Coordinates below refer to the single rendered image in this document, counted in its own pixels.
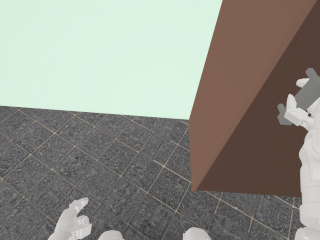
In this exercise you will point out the robot left hand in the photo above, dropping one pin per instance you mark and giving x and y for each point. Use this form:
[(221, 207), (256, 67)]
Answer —
[(79, 227)]

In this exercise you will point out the robot right thigh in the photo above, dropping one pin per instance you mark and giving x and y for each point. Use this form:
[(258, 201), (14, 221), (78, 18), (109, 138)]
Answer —
[(194, 233)]

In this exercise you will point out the right robot upper arm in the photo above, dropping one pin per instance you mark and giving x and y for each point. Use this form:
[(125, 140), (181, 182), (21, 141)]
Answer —
[(307, 233)]

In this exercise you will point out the robot left thigh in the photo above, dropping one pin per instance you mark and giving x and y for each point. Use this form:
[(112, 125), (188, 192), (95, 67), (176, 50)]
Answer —
[(111, 235)]

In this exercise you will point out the robot right hand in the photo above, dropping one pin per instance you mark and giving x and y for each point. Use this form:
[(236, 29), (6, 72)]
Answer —
[(300, 117)]

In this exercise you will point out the right robot forearm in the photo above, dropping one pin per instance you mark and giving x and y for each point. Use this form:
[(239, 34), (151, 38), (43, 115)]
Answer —
[(309, 155)]

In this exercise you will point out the robot thigh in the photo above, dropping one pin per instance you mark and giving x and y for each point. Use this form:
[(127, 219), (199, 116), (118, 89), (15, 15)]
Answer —
[(194, 233), (111, 235)]

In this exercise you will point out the wardrobe door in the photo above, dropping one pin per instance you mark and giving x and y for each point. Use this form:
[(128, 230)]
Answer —
[(262, 156)]

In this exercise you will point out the left robot forearm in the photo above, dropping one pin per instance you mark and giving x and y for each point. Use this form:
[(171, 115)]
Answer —
[(61, 235)]

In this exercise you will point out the handle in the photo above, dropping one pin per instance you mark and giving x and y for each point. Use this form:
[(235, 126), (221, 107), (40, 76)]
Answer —
[(308, 94)]

